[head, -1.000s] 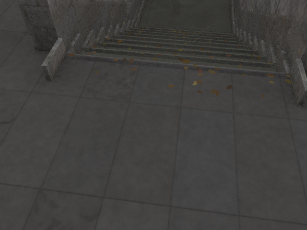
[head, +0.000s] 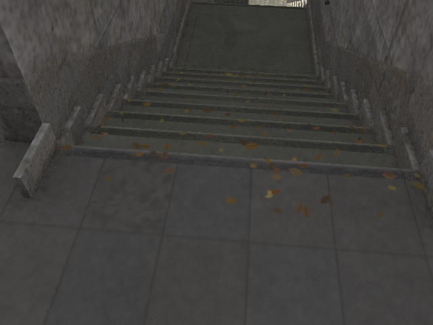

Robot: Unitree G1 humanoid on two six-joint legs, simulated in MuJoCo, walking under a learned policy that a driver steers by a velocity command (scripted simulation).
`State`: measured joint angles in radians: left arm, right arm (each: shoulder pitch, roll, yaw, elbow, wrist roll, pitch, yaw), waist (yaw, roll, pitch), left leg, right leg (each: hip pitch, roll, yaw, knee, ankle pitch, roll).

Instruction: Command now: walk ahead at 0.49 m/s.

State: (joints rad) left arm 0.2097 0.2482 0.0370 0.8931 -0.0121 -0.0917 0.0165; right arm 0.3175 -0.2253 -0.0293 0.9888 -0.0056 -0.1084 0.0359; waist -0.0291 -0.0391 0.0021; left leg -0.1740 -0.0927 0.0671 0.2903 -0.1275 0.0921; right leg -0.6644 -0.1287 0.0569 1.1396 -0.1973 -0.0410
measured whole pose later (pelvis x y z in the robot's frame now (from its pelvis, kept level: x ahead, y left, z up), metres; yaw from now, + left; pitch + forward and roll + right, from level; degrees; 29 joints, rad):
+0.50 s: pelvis +0.28 -0.08 +0.00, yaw +1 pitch +1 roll +0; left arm 0.29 0.22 0.04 0.92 0.00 -0.11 -0.03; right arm 0.23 -0.28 -0.04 0.93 0.02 -0.09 0.00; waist 0.02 0.04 0.00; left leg -0.59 0.10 -0.03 1.12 -0.24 0.05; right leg -0.22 0.04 -0.06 0.34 -0.15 -0.07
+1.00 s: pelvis +0.56 -0.01 +0.00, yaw +1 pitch +0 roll +0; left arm 0.33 0.21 0.03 0.99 0.09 -0.11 -0.06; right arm 0.25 -0.21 -0.03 0.94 -0.06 -0.11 0.01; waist -0.01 -0.01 0.02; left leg -0.29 -0.04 0.05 0.42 -0.15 0.08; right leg -0.35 -0.02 0.05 1.13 -0.38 -0.11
